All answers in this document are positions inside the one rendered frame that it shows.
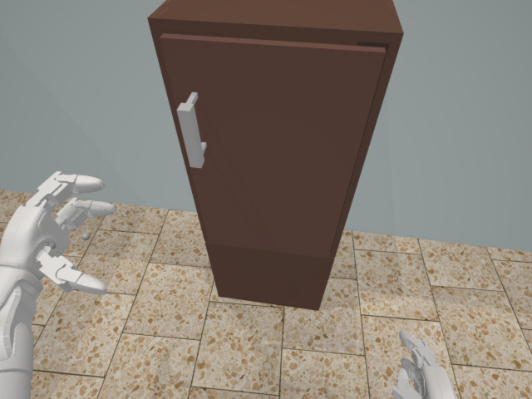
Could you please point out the right robot hand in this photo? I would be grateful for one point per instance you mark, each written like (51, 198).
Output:
(431, 381)

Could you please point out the handle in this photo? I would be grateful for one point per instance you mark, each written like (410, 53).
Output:
(190, 131)

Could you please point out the left robot forearm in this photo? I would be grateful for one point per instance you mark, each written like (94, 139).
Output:
(19, 290)

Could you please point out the cupboard door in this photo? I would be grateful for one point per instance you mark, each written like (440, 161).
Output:
(283, 123)

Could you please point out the left robot hand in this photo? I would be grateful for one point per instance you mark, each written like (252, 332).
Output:
(31, 228)

